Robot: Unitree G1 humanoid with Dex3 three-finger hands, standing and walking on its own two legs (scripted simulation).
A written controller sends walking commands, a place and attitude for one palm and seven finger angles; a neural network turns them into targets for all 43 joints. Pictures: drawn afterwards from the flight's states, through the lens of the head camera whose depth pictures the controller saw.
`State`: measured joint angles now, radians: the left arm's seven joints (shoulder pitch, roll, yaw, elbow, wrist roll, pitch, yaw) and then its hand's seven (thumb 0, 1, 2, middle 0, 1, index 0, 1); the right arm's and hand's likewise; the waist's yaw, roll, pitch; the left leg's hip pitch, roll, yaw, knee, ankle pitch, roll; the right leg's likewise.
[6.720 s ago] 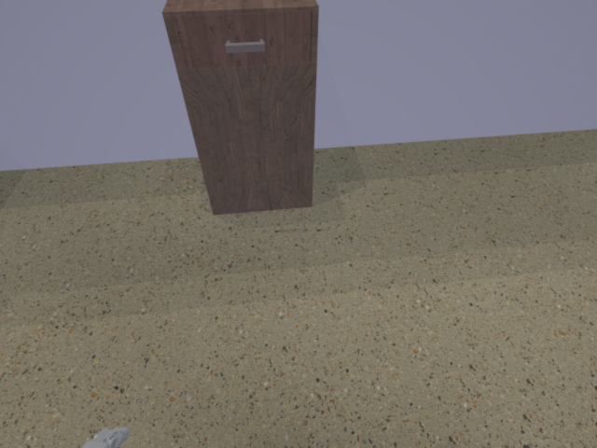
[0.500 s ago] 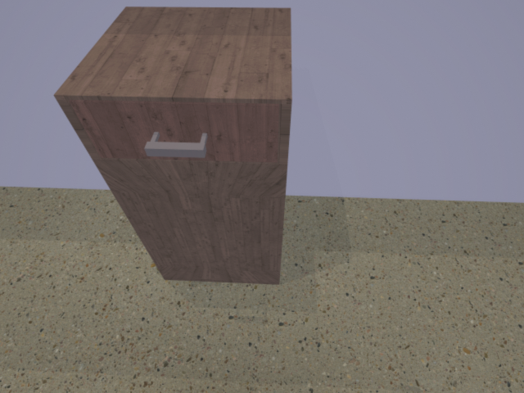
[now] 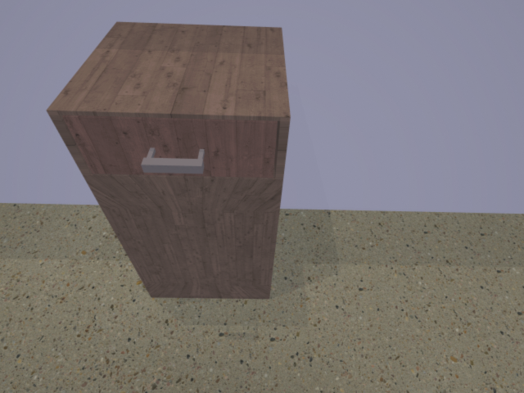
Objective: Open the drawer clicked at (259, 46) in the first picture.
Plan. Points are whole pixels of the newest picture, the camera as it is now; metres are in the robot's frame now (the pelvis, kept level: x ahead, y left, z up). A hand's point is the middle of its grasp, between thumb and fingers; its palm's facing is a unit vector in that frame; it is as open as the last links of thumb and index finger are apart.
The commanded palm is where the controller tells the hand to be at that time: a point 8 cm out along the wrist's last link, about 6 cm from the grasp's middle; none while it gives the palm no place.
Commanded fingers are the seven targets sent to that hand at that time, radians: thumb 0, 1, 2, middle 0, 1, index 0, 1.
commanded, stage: look again from close up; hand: left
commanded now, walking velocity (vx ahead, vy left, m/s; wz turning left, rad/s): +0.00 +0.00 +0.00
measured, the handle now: (175, 159) +0.55 +0.23 +0.01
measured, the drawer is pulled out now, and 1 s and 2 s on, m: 0.00 0.00 0.00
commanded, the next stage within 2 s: shuffle to correct the standing spot in 0.52 s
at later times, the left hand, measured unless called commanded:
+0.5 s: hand out of the picture -0.02 +0.15 -0.18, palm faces +0.01 -0.98 -0.22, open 7.3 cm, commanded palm none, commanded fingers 0.00 0.90 0.90 -0.20 -0.30 -0.20 -0.30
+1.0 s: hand out of the picture +0.00 +0.14 -0.19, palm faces +0.06 -0.98 -0.18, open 7.4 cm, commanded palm none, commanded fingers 0.00 0.90 0.90 -0.20 -0.30 -0.20 -0.30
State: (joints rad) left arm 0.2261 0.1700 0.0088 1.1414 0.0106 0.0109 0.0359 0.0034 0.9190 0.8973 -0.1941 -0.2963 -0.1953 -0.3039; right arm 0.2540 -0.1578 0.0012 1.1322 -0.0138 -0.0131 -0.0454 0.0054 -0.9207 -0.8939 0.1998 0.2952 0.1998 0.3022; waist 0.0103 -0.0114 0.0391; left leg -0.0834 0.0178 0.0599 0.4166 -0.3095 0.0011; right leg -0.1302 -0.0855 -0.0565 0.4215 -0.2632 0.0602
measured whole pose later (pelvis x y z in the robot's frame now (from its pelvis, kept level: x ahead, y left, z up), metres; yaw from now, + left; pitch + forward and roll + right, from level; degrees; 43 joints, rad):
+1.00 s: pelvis +0.02 -0.03 -0.02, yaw +1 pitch +1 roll +1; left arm 0.32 0.14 0.03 1.09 0.02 0.00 0.00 0.00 0.91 0.90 -0.19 -0.30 -0.20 -0.30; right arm 0.39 -0.15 0.00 1.08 -0.03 -0.05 -0.03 0.00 -0.91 -0.89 0.20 0.29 0.20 0.30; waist -0.01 0.00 0.04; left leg -0.16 0.05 0.05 0.58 -0.42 -0.03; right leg -0.32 -0.04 -0.10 0.81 -0.54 -0.05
